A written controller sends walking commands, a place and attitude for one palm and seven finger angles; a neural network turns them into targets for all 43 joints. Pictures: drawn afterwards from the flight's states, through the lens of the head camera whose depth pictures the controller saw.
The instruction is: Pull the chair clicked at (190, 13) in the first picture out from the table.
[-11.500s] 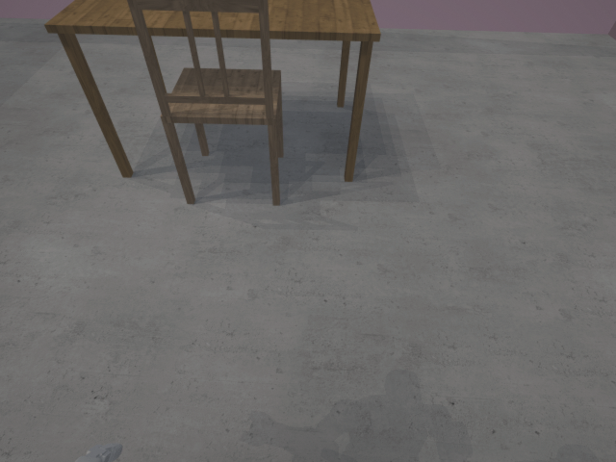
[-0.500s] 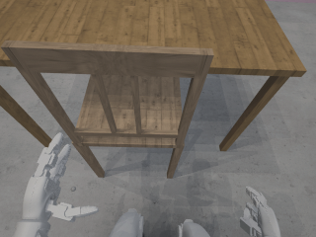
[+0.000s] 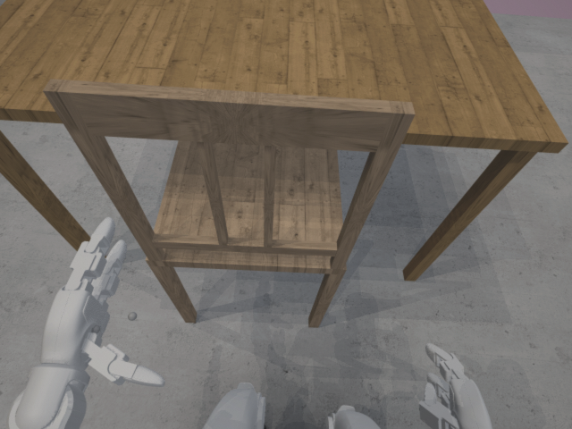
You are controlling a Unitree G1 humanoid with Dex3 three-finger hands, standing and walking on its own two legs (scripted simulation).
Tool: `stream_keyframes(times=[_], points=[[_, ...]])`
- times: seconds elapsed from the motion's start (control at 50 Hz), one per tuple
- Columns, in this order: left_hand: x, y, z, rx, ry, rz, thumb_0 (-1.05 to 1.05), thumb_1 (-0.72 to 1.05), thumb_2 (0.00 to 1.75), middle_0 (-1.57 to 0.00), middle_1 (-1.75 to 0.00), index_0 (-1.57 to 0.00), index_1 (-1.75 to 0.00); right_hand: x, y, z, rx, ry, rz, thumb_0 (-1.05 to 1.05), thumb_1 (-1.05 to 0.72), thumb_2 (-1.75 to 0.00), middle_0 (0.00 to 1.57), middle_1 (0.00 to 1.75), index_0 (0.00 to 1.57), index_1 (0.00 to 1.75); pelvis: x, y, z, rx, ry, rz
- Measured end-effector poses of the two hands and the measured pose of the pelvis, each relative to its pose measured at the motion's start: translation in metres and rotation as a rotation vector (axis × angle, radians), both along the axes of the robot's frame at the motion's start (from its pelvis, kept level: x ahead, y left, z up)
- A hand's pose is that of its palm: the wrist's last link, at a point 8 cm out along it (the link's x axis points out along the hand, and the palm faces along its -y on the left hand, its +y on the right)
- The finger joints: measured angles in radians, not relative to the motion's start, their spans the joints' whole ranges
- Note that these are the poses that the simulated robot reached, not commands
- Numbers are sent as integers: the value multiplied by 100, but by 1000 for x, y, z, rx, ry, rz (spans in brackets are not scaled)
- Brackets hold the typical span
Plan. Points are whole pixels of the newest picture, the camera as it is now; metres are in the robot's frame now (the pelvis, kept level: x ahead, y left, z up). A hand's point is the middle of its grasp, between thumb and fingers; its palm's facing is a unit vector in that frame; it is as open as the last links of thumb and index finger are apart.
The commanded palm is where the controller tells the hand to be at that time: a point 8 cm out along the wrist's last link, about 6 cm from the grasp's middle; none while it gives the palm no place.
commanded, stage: raise the hand toward the chair's back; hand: left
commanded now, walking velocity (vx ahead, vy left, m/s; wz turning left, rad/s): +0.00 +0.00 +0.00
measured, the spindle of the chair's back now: (215, 199) +0.45 +0.15 +0.00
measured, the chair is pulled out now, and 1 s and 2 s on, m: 0.00 0.00 0.00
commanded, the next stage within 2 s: aim the fingers beside a spindle in 0.46 s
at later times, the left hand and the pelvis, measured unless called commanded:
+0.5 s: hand (153, 310) +0.25 +0.19 +0.04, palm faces +0.04 -1.00 -0.06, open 16.9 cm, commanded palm +0.23 +0.24 +0.04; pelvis +0.01 -0.02 +0.00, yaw +0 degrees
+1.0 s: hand (176, 306) +0.26 +0.16 +0.03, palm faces +0.03 -1.00 -0.04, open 16.9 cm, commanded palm +0.24 +0.22 +0.03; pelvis +0.01 -0.04 -0.01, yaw +0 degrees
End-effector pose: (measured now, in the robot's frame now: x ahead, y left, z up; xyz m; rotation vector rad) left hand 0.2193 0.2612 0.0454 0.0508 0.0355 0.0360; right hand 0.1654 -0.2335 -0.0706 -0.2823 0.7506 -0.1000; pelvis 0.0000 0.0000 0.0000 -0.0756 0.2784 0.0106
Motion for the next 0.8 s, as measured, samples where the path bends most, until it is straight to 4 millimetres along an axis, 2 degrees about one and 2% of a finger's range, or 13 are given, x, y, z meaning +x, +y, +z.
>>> stream_keyframes(times=[0.22, 0.58, 0.8], points=[[8, -8, -2, -8, 14, -4, -1, -50, 30, -6, -8, -6, -8, -12, -19, 3, -18, 22, -43, 1, -90, -90, 20, 30, 20, 30, 4, -5, 3, 8, 4, -10], [9, -27, 0, 3, 13, 6, -1, -50, 30, -6, -8, -6, -8, 10, -26, -4, 21, -9, -17, 1, -90, -90, 20, 30, 20, 30, 8, -23, 2, 23, 8, -7], [15, -34, -9, -2, 15, 9, -1, -50, 30, -6, -8, -6, -8, 10, -42, -10, 9, 4, -26, 1, -90, -90, 20, 30, 20, 30, 9, -33, -3, 29, 20, -8]])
